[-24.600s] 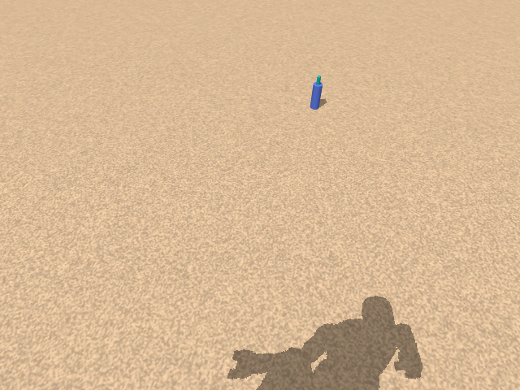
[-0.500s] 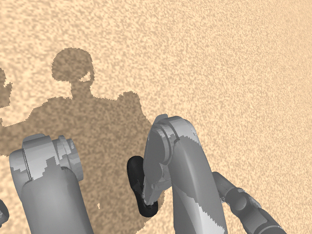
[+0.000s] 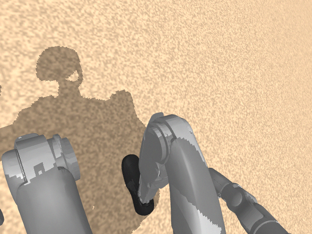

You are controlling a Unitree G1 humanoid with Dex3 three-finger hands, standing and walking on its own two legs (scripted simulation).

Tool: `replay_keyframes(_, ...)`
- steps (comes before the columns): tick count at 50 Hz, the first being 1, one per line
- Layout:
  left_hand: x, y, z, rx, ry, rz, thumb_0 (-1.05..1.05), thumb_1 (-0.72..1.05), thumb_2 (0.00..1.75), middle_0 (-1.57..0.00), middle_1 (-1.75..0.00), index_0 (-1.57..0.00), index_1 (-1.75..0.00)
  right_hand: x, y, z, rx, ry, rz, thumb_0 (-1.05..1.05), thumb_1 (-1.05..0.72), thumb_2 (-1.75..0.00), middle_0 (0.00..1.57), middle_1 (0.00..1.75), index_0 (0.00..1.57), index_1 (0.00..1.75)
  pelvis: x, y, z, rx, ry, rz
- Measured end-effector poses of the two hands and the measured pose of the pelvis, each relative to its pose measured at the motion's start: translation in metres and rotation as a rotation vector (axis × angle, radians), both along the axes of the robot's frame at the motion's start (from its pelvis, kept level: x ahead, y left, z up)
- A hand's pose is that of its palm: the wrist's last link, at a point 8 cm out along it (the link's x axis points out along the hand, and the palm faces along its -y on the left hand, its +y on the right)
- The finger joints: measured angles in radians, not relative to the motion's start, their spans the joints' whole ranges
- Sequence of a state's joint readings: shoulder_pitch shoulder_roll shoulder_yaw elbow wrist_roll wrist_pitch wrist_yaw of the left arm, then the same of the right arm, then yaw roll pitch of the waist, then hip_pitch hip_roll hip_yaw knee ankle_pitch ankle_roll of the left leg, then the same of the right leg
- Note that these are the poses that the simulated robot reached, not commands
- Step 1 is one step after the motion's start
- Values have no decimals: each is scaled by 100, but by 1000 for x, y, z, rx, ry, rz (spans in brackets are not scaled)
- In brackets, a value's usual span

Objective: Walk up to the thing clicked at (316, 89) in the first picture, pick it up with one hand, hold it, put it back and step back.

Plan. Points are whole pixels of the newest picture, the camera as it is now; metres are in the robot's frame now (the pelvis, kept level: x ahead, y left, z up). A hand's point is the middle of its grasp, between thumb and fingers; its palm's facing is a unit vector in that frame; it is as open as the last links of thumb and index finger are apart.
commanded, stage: loosen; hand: left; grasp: from the side
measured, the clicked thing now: out of the picture +0.41 +0.32 -0.16
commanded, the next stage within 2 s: open in 0.16 s
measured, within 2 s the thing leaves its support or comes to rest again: rests again in 0.54 s
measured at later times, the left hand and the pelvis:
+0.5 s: hand out of the picture +0.41 +0.32 -0.15, palm faces +0.44 -0.90 +0.01, open 11.7 cm; pelvis +0.00 +0.00 +0.00, yaw -1 degrees
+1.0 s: hand out of the picture +0.41 +0.36 -0.11, palm faces +0.47 -0.88 -0.01, open 17.5 cm; pelvis +0.00 +0.00 +0.01, yaw +0 degrees
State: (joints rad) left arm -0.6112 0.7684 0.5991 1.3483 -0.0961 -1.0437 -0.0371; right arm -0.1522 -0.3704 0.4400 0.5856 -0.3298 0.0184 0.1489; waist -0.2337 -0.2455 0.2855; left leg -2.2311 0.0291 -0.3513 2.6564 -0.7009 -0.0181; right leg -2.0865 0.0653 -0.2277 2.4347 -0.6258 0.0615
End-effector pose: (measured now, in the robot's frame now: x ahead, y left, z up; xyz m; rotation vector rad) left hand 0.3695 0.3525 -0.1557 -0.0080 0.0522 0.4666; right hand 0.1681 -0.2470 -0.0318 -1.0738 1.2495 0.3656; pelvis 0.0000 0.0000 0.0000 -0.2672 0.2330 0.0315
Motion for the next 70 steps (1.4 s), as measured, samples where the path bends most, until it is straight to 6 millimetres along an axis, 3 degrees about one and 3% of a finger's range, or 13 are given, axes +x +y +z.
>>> replay_keyframes(11, -2, 0, -1, 5, -13, 2, 3, -21, 112, -86, -105, -82, -103, 0, 2, 2, -4, -7, 21, 0, -90, -90, 20, 30, 20, 31, -2, 1, -2, -4, -15, -6)
replay_keyframes(19, -2, 2, 0, -2, -35, 6, 1, -20, 79, -86, -88, -83, -86, 0, 5, 5, -9, -9, 29, 0, -91, -89, 20, 30, 20, 31, -3, 2, -1, -10, -22, -8)
replay_keyframes(29, 0, 2, 1, -5, -35, -7, 0, -42, 37, -61, -51, -60, -50, 1, 9, 8, -11, -18, 31, 0, -92, -90, 20, 30, 20, 31, -4, 4, 0, -18, -24, -11)
replay_keyframes(42, -1, 5, 4, 5, -49, -1, -1, -58, 11, -24, -15, -23, -15, 1, 11, 8, -10, -20, 40, 0, -91, -90, 20, 30, 20, 31, -5, 3, 0, -18, -30, -12)
replay_keyframes(46, 0, 21, 19, 37, -96, 21, -1, -60, 8, -16, -9, -15, -9, 0, 10, 8, -8, -17, 21, 0, -90, -90, 20, 30, 20, 31, -4, 3, 2, -15, -21, -11)
replay_keyframes(51, -6, 49, 55, 86, -126, 18, -1, -61, 7, -11, -6, -10, -6, 1, 10, 9, 13, -34, -33, 0, -90, -90, 20, 30, 20, 31, -1, 1, 9, -9, 21, 1)
replay_keyframes(56, -24, 67, 83, 84, -54, -27, -1, -61, 6, -8, -5, -8, -5, 8, 10, 9, 67, -74, -101, 0, -90, -90, 20, 30, 20, 31, 2, 1, 20, 1, 80, 14)
replay_keyframes(62, -47, 75, 110, 34, -37, 10, -1, -60, 5, -5, -4, -6, -3, 24, 14, 9, 143, -136, -144, 0, -89, -89, 21, 30, 20, 31, 4, 0, 30, 23, 133, 34)
replay_keyframes(67, -54, 83, 123, 85, 156, -15, -1, -57, 6, -6, -5, -6, -5, 36, 16, 12, 204, -198, -253, 0, -90, -90, 20, 30, 20, 31, 3, -5, 43, 52, 176, 50)
replay_keyframes(70, -61, 90, 144, 138, 245, 0, -1, -56, 7, -7, -6, -6, -6, 39, 15, 16, 237, -208, -308, 0, -92, -91, 20, 30, 20, 31, 4, -7, 56, 64, 212, 59)
